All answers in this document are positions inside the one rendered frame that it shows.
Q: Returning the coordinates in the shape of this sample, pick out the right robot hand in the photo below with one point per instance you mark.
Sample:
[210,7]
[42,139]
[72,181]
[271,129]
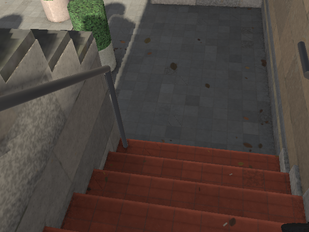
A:
[295,227]

